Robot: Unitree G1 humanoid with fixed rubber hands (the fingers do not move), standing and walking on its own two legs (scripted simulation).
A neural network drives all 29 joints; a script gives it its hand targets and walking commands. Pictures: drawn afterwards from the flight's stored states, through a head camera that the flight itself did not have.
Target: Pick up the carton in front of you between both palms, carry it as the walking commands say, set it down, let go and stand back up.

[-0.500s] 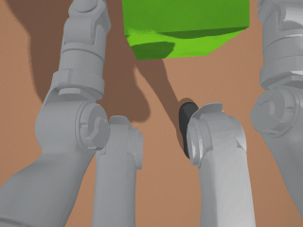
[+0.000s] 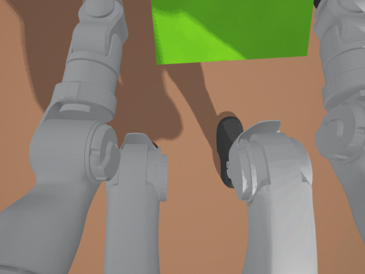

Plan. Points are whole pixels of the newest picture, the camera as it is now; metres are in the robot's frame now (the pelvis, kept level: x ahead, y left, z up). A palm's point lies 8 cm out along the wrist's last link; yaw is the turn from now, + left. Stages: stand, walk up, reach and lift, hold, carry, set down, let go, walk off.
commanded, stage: set down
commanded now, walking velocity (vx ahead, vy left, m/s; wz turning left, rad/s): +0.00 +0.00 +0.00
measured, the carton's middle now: (217, 0) +0.52 -0.11 -0.26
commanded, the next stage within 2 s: let go in 1.20 s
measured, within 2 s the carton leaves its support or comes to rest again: neither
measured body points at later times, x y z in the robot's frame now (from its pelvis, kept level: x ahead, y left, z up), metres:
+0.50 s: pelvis -0.01 -0.01 +0.04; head +0.34 -0.07 +0.32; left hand +0.58 +0.07 -0.07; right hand +0.53 -0.30 -0.08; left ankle +0.09 +0.11 -0.35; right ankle +0.12 -0.13 -0.35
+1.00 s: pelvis +0.02 -0.01 +0.17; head +0.34 -0.06 +0.48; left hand +0.58 +0.08 +0.07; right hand +0.53 -0.32 +0.07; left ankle +0.09 +0.11 -0.35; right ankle +0.12 -0.13 -0.35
